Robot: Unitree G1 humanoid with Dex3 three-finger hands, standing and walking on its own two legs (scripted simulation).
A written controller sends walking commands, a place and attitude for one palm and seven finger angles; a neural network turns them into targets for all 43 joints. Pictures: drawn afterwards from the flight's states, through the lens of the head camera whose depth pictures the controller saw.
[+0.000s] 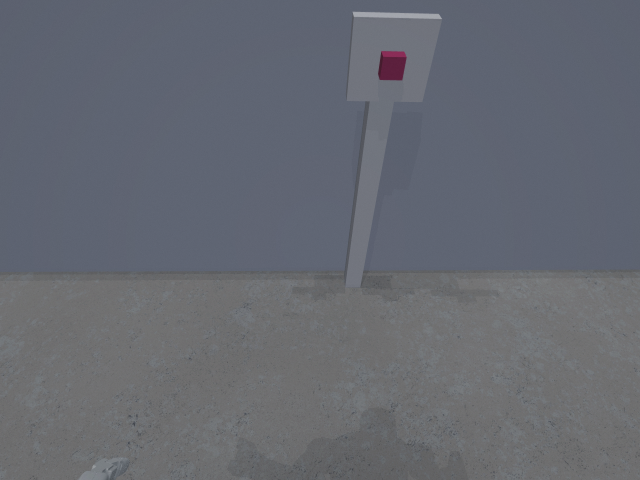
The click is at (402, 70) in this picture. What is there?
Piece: button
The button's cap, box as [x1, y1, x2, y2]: [378, 51, 406, 79]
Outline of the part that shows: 381,51 378,71 379,78 401,79 406,57 404,52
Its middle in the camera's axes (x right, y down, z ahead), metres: +0.15 -0.37 +0.83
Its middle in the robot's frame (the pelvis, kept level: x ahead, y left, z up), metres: +0.90 -0.11 +0.12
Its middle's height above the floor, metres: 0.89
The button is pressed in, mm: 0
